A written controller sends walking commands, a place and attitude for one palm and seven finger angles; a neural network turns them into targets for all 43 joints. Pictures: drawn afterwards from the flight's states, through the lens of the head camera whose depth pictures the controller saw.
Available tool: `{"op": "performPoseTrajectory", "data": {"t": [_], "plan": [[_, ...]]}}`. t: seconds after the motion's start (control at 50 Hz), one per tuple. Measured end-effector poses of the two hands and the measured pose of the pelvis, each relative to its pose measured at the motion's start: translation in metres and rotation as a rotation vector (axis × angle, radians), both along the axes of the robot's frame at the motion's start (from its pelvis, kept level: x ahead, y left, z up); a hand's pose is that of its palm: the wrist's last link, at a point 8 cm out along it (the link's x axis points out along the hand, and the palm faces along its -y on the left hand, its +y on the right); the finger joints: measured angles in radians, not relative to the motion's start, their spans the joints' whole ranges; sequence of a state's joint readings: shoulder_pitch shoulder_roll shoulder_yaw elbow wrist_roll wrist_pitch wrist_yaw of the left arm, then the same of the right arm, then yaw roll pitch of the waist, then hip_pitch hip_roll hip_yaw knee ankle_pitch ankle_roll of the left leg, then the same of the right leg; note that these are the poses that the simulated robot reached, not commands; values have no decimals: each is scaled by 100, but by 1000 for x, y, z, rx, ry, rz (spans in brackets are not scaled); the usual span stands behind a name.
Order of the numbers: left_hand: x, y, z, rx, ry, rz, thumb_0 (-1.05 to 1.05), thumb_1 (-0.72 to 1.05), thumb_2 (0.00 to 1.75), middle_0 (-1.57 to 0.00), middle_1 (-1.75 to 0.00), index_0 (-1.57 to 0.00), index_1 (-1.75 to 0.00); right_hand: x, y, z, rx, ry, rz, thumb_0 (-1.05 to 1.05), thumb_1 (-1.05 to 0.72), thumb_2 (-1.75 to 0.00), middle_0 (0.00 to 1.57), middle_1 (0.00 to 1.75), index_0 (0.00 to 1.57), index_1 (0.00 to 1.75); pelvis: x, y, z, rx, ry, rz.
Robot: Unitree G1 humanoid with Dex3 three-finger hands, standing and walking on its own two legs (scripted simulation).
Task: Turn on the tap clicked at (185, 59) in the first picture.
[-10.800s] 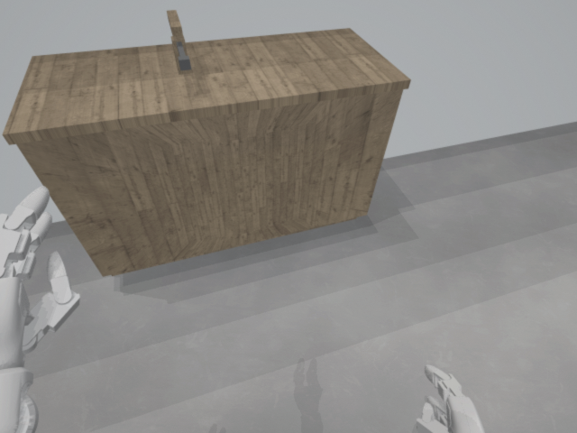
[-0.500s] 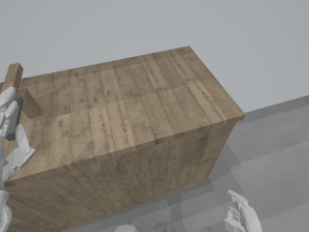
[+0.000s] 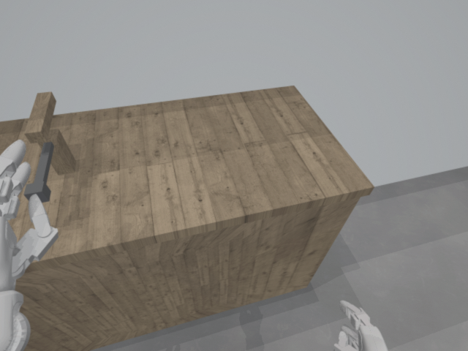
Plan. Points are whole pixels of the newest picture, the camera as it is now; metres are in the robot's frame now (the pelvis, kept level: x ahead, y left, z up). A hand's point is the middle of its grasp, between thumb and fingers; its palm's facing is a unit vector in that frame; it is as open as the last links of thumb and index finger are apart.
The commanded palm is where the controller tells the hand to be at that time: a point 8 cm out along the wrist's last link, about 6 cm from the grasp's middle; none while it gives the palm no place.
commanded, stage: come to a stop and stand still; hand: left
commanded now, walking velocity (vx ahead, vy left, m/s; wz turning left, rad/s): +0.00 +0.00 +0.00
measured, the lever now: (37, 192) +0.33 +0.38 +0.07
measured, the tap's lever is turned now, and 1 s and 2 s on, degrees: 0 0 0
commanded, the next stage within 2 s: look again from close up in 0.18 s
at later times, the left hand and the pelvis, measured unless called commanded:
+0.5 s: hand (89, 207) +0.27 +0.24 +0.14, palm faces +0.27 -0.88 -0.40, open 7.4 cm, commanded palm +0.20 +0.29 +0.19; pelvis +0.03 +0.01 +0.01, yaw -2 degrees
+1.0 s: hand (40, 188) +0.27 +0.30 +0.17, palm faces +0.45 -0.77 -0.45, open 7.4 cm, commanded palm +0.19 +0.29 +0.19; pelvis +0.03 +0.01 +0.01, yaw +0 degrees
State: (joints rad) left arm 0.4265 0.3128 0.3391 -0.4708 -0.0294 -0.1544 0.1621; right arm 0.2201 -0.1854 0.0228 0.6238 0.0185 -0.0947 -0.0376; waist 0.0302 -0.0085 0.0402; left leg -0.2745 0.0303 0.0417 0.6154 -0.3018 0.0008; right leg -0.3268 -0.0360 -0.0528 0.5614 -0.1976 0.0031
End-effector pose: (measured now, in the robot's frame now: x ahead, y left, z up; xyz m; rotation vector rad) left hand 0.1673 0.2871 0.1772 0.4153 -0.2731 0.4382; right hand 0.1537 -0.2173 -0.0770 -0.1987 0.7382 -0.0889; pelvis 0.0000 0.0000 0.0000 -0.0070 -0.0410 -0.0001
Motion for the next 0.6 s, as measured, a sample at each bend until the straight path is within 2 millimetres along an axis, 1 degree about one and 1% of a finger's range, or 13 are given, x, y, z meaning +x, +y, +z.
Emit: {"op": "performPoseTrajectory", "data": {"t": [0.04,0.08,0.2,0.22,0.26,0.3,0.32,0.34,0.38,0.46,0.5,0.54,0.6], "plan": [[4,-3,-4,-29,6,-26,1,89,90,-21,-30,-20,-31,-2,5,2,-6,7,2,1,-90,-89,20,30,21,30,-1,4,1,2,-2,-5],[8,-4,-1,-25,6,-50,1,89,90,-21,-30,-20,-31,-4,9,4,-6,9,-2,1,-90,-89,20,30,21,30,-1,6,4,0,-2,-3],[12,5,21,86,-30,-52,1,89,90,-22,-30,-21,-31,0,15,5,12,13,0,1,-90,-89,20,30,21,30,5,6,6,-1,-1,7],[15,9,29,128,-48,-59,1,89,90,-22,-30,-21,-31,1,17,6,0,14,15,1,-90,-89,20,30,21,30,6,5,6,-5,1,17],[25,23,51,243,-119,-42,1,88,90,-22,-30,-21,-31,4,20,5,1,11,61,1,-90,-89,20,30,21,30,7,3,6,-6,13,28],[36,40,65,278,-177,6,1,88,90,-22,-30,-21,-31,7,20,3,7,22,107,1,-90,-89,20,30,21,30,7,0,5,-2,24,15],[42,46,67,266,-191,23,1,89,90,-22,-30,-21,-31,9,18,3,12,22,116,1,-90,-89,20,30,21,30,8,0,5,-3,31,8],[47,49,65,243,-187,32,1,89,90,-21,-30,-21,-31,11,16,4,17,19,116,1,-90,-89,20,30,21,30,10,1,6,-3,37,1],[57,45,50,182,-131,17,1,89,90,-21,-30,-20,-31,15,10,6,29,3,98,1,-90,-89,21,30,21,30,15,5,7,-2,48,-13],[66,10,-2,62,73,-108,1,90,90,-20,-30,-19,-30,22,-3,10,16,-9,41,1,-90,-89,21,30,21,30,29,13,9,1,57,-30],[66,-3,-22,23,152,-162,1,90,90,-20,-30,-20,-31,25,-7,13,-11,5,24,1,-90,-89,20,30,21,30,34,14,10,1,59,-29],[67,-5,-29,23,187,-185,1,89,90,-21,-30,-20,-31,30,-10,15,-41,26,21,1,-91,-89,20,30,21,30,38,13,9,2,60,-21],[71,7,-21,64,165,-159,1,88,90,-22,-30,-21,-31,41,-10,17,-67,39,34,1,-91,-89,20,30,20,30,43,12,9,-2,62,-2]]}}
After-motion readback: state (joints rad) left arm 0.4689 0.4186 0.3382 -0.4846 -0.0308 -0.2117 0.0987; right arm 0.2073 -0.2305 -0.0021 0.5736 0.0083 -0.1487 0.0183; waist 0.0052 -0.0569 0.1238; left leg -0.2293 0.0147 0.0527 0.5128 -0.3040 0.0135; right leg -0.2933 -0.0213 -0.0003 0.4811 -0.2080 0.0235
